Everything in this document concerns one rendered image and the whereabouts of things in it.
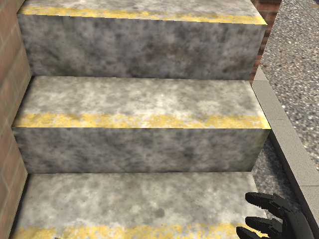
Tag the right robot hand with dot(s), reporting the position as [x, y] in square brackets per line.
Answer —
[294, 224]

